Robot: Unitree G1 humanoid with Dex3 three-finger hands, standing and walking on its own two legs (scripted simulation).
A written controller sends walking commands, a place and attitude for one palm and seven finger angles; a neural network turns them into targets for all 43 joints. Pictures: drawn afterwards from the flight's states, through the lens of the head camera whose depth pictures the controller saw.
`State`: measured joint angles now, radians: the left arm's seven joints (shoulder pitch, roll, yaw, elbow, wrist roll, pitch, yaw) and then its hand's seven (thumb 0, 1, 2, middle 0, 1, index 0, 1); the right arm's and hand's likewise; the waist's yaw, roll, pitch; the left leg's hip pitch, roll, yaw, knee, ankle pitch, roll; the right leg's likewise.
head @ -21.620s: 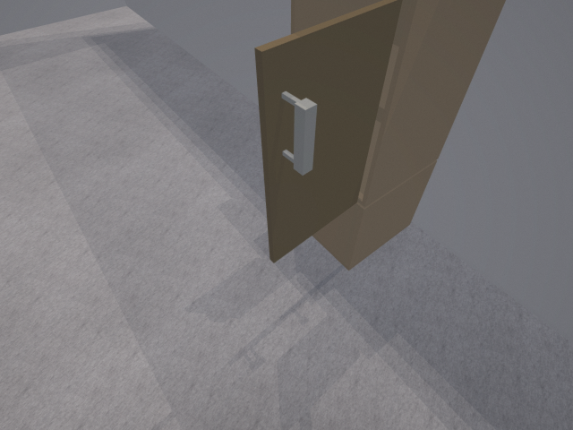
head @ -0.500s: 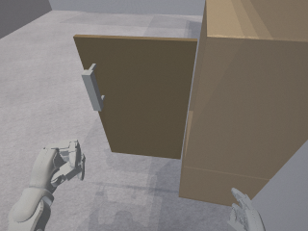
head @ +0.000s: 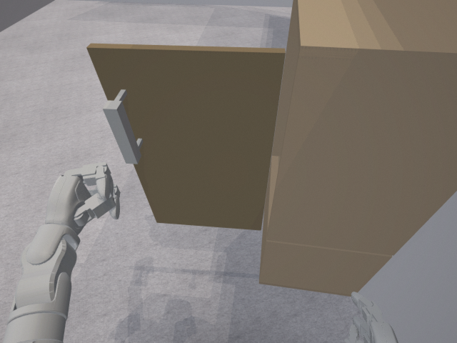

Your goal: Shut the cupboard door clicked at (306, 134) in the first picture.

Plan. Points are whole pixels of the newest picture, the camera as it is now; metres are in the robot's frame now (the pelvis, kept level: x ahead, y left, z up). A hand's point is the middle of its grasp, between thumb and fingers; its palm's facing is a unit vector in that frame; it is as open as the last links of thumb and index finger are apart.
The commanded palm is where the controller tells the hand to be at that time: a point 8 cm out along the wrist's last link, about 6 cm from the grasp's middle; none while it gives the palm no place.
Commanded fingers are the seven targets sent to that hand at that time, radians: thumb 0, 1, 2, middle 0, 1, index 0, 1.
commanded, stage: bring the fist close to the handle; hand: left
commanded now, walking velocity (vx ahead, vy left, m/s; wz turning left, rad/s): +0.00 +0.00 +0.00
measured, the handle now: (127, 127) +0.50 +0.25 +0.11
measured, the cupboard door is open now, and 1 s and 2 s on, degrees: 93 93 74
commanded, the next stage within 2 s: push the door shut along its arc in 0.84 s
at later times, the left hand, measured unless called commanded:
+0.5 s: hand (118, 160) +0.39 +0.23 +0.12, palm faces +0.01 -1.00 -0.01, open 3.1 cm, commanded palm +0.37 +0.27 +0.11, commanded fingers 0.00 0.90 0.90 -1.30 -1.50 -1.30 -1.50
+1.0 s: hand (120, 158) +0.40 +0.23 +0.12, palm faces +0.01 -1.00 +0.00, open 3.1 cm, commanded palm +0.38 +0.27 +0.11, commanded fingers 0.00 0.90 0.90 -1.30 -1.50 -1.30 -1.50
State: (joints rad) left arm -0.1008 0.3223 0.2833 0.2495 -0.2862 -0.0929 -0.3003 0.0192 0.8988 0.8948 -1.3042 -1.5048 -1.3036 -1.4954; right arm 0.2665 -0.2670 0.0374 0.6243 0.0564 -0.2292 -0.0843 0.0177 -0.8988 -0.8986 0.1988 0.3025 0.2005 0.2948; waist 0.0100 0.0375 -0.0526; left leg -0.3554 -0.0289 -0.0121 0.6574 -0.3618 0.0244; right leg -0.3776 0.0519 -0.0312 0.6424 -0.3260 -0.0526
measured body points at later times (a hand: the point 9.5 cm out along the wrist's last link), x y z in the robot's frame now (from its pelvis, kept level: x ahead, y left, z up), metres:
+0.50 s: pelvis -0.01 +0.02 +0.00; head +0.02 +0.02 +0.45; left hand +0.39 +0.28 +0.12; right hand +0.10 -0.23 -0.10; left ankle -0.01 +0.11 -0.72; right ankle +0.00 -0.08 -0.72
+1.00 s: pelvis +0.00 +0.02 +0.00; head +0.03 +0.02 +0.45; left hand +0.40 +0.28 +0.12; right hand +0.10 -0.23 -0.10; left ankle -0.01 +0.11 -0.72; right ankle +0.00 -0.08 -0.72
